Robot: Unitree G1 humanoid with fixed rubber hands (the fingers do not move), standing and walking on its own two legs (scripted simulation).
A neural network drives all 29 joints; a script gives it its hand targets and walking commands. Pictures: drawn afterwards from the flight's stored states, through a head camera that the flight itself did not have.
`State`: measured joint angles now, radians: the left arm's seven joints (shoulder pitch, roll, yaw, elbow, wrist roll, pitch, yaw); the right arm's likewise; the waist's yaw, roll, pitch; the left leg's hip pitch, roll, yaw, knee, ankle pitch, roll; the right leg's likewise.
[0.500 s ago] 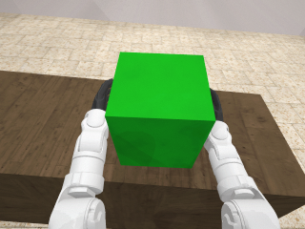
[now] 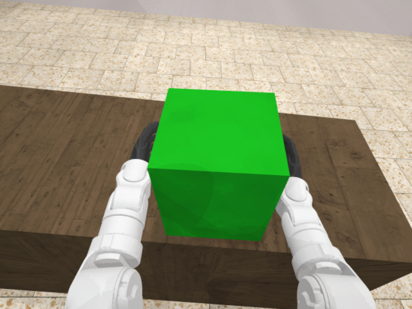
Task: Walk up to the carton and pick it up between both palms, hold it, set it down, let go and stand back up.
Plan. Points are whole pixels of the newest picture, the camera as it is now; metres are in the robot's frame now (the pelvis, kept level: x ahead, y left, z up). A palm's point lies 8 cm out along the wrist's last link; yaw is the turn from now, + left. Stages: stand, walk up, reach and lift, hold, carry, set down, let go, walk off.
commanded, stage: set down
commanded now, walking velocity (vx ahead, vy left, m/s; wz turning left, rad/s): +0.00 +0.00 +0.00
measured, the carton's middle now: (216, 168) +0.38 -0.01 +0.06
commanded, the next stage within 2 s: none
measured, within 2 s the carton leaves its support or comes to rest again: rests again in 1.58 s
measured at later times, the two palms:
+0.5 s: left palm (144, 173) +0.38 +0.14 +0.02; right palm (281, 190) +0.36 -0.16 +0.02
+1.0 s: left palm (148, 171) +0.38 +0.13 +0.03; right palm (284, 191) +0.35 -0.17 +0.02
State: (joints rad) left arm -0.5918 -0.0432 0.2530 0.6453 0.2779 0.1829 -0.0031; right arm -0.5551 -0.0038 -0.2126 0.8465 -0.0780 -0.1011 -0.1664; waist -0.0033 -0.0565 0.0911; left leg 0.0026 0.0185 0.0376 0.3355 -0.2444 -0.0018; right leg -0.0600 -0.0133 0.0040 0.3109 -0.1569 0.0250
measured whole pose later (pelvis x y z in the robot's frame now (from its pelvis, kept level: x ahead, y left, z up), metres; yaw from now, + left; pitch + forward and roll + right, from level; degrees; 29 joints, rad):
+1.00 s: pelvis +0.00 +0.00 +0.00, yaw +0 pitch +8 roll -1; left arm -0.59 -0.04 0.24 0.93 0.23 -0.23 0.07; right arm -0.49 0.02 -0.31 0.93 -0.16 -0.37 -0.16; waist 0.00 0.00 -0.06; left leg -0.30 0.02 0.04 0.40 -0.24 0.00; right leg -0.33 -0.01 0.00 0.30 -0.12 0.03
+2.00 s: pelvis +0.00 +0.02 -0.01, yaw -1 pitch +10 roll -3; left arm -0.67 -0.01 0.17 1.14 0.06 -0.29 0.14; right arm -0.58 -0.10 -0.27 1.21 0.01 -0.42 -0.15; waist 0.00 0.03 -0.12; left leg -0.41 0.03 0.04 0.52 -0.29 0.00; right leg -0.39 -0.01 0.00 0.32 -0.11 0.04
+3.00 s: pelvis -0.05 +0.01 -0.01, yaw +0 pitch +3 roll -2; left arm -0.16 0.11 0.01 0.78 -0.14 -0.38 0.04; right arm -0.17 -0.14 -0.13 0.86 0.12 -0.42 -0.07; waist 0.00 0.02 -0.04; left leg -0.33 0.03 0.04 0.53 -0.26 0.01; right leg -0.32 0.00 0.00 0.37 -0.09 0.04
